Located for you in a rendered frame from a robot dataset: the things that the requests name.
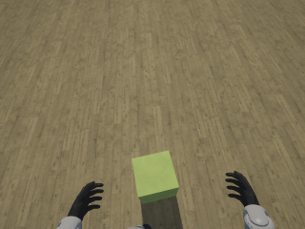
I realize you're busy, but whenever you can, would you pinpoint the right robot hand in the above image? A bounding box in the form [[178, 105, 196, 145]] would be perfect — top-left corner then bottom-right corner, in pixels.
[[225, 171, 260, 207]]

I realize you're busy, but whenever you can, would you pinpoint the left robot hand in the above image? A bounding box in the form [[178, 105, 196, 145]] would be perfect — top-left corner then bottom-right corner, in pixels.
[[67, 181, 104, 221]]

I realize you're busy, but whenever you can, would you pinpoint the robot right forearm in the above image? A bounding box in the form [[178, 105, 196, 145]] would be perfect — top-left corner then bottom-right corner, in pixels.
[[243, 204, 275, 229]]

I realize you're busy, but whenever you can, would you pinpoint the robot left forearm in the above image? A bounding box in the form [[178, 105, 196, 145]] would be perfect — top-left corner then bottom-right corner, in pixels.
[[56, 216, 82, 229]]

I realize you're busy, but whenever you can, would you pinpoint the carton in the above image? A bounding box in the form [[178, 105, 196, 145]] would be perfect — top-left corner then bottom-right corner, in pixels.
[[132, 150, 179, 204]]

